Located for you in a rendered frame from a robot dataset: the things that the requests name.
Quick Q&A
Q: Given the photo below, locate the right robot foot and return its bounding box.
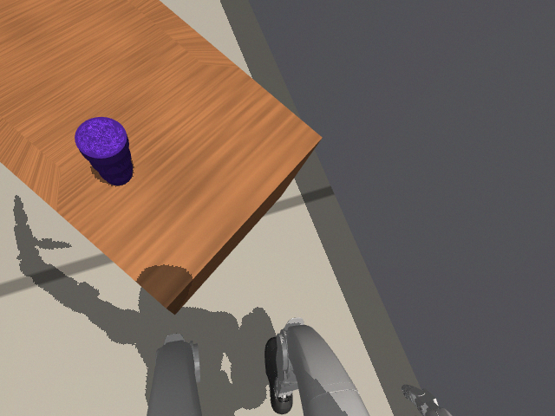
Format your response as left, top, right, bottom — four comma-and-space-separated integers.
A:
264, 337, 293, 414

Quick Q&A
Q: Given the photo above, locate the right robot hand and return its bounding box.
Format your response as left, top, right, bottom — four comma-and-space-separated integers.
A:
402, 385, 452, 416

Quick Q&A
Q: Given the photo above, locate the cup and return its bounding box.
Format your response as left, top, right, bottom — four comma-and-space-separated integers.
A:
75, 117, 133, 185

